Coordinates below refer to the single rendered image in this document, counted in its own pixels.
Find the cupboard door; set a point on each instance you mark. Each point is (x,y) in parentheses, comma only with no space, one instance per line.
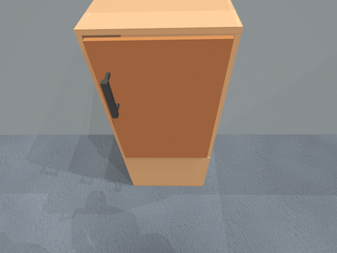
(168,88)

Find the handle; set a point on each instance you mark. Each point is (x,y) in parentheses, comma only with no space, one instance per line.
(113,107)

